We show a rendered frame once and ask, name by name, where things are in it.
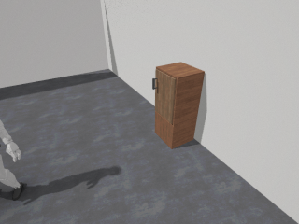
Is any handle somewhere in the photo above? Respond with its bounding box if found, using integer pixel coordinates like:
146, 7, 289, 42
152, 78, 158, 90

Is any cupboard door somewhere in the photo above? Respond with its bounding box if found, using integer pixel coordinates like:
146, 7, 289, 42
155, 69, 177, 124

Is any left robot shin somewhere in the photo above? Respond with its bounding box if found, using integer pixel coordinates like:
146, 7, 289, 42
0, 169, 21, 188

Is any robot left hand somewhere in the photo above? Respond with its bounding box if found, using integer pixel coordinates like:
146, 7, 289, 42
6, 142, 21, 162

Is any robot left forearm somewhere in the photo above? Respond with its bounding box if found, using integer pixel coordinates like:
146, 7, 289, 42
0, 120, 13, 145

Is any left robot foot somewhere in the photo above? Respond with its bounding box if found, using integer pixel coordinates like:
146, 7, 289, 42
12, 182, 24, 201

